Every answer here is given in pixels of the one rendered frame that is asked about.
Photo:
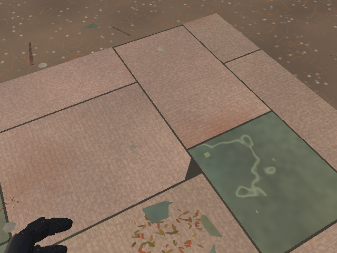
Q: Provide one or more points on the left robot hand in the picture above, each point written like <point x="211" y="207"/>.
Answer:
<point x="24" y="241"/>

